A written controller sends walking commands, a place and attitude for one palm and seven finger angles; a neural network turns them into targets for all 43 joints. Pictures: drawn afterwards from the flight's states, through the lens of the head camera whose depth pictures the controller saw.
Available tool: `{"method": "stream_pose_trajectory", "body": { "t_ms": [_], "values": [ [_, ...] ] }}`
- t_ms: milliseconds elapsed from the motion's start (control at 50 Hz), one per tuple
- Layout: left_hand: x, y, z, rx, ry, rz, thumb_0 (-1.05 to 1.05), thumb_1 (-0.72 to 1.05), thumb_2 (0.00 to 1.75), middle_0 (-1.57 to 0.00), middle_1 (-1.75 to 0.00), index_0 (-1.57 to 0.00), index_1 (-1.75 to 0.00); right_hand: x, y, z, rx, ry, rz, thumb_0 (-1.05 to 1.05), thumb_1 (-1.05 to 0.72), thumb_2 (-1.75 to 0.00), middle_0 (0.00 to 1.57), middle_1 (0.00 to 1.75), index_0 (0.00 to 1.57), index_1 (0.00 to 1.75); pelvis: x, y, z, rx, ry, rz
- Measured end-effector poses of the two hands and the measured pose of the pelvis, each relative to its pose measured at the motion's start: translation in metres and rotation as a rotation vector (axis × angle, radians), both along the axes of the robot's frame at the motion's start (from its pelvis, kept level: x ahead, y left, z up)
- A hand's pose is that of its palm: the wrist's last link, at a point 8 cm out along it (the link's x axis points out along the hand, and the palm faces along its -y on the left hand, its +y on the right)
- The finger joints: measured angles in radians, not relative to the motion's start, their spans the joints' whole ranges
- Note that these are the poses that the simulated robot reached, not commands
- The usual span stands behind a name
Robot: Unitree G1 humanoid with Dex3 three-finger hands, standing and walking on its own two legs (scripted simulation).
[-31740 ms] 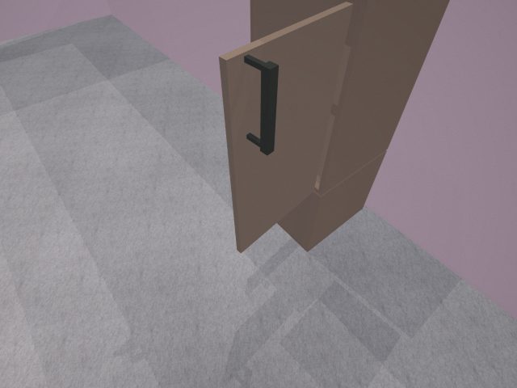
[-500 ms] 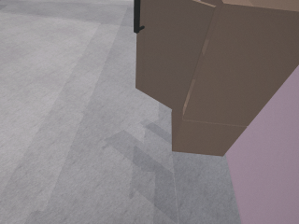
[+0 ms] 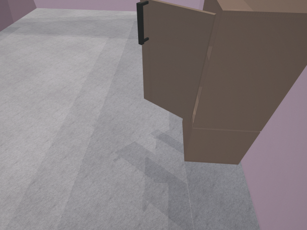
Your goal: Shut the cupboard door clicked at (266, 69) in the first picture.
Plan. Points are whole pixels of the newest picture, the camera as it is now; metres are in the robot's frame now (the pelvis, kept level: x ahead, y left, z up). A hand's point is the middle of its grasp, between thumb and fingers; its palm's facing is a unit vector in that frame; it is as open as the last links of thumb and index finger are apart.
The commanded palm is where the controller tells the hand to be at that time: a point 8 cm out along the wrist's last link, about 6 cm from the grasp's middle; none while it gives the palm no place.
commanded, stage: let the arm hang, fingers relaxed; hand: left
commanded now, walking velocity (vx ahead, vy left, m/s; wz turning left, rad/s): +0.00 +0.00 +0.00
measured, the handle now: (143, 23) +0.92 +0.10 +0.15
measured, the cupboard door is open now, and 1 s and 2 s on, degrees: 57 57 57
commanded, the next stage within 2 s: look to check the result in 0.26 s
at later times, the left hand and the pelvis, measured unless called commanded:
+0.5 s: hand out of the picture -0.03 +0.15 -0.18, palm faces +0.05 -0.98 -0.19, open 7.4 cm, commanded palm none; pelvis +0.01 -0.01 +0.00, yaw +0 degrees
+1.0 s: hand out of the picture +0.00 +0.14 -0.18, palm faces +0.04 -0.98 -0.19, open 7.4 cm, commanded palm none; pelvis +0.02 -0.02 +0.00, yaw +0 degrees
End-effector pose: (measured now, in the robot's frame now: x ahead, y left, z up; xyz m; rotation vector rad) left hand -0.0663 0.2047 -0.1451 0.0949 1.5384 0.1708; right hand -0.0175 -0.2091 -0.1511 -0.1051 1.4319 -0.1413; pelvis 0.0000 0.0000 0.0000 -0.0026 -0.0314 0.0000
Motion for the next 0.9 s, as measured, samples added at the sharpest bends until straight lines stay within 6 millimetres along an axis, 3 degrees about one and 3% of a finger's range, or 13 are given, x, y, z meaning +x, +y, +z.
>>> {"method": "stream_pose_trajectory", "body": {
  "t_ms": [140, 240, 460, 660, 900],
  "values": [
    [0.031, -0.015, -0.006, -0.032, -0.081, -0.015, 0.00, 0.91, 0.90, -0.20, -0.30, -0.20, -0.30, -0.002, -0.002, 0.002, -0.006, -0.008, -0.012, 0.00, -0.91, -0.89, 0.20, 0.30, 0.20, 0.30, 0.001, -0.004, 0.000, 0.001, -0.001, -0.001],
    [0.042, -0.016, -0.006, -0.029, -0.104, -0.021, 0.00, 0.91, 0.90, -0.20, -0.30, -0.20, -0.30, -0.004, -0.002, 0.002, -0.002, -0.002, -0.017, 0.00, -0.91, -0.89, 0.20, 0.30, 0.20, 0.30, 0.003, -0.006, 0.000, 0.001, -0.001, 0.000],
    [0.036, -0.005, -0.001, 0.016, -0.068, -0.013, 0.00, 0.91, 0.90, -0.20, -0.30, -0.20, -0.30, -0.003, -0.005, 0.001, 0.007, 0.017, -0.013, 0.00, -0.91, -0.89, 0.20, 0.30, 0.20, 0.30, 0.007, -0.011, 0.000, 0.001, -0.001, 0.003],
    [0.027, -0.005, 0.001, 0.026, -0.031, -0.004, 0.00, 0.91, 0.90, -0.20, -0.30, -0.19, -0.30, 0.011, -0.017, 0.001, -0.006, 0.008, 0.004, 0.00, -0.91, -0.89, 0.20, 0.30, 0.20, 0.30, 0.011, -0.016, 0.001, 0.002, 0.000, 0.005],
    [0.045, -0.012, 0.000, 0.016, -0.060, -0.014, 0.00, 0.91, 0.90, -0.20, -0.30, -0.20, -0.30, 0.036, -0.033, 0.005, -0.036, -0.033, 0.021, 0.00, -0.91, -0.89, 0.20, 0.30, 0.20, 0.30, 0.017, -0.021, 0.001, 0.004, 0.002, 0.005]
  ]
}}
